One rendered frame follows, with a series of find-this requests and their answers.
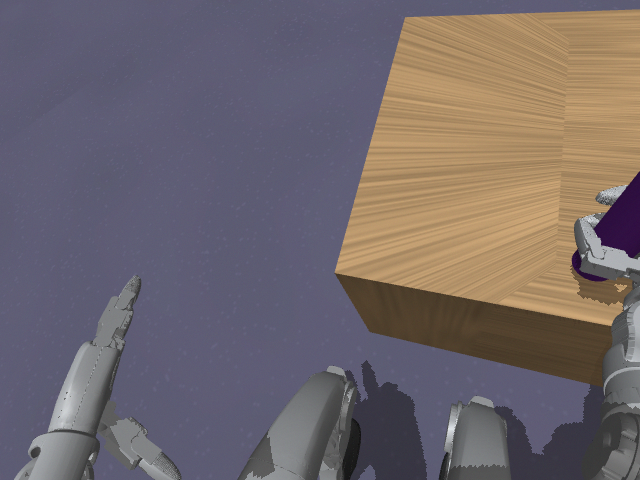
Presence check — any bottle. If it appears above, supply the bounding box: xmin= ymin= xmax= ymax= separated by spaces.
xmin=572 ymin=171 xmax=640 ymax=282

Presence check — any left robot hand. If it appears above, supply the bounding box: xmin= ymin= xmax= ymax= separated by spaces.
xmin=47 ymin=275 xmax=182 ymax=480

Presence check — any left robot foot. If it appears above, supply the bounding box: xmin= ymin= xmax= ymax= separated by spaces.
xmin=341 ymin=418 xmax=361 ymax=480

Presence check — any left robot arm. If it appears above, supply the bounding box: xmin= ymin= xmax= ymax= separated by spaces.
xmin=14 ymin=430 xmax=100 ymax=480

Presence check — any right robot arm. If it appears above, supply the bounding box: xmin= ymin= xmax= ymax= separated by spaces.
xmin=581 ymin=286 xmax=640 ymax=480

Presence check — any right robot hand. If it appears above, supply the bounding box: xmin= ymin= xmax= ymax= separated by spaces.
xmin=574 ymin=185 xmax=640 ymax=289

